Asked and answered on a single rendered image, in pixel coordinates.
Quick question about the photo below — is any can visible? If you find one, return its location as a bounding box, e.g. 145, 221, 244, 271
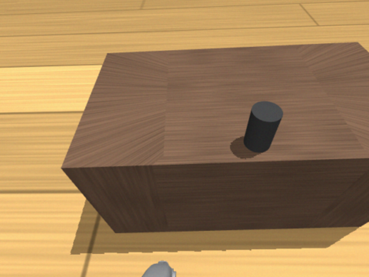
243, 101, 283, 153

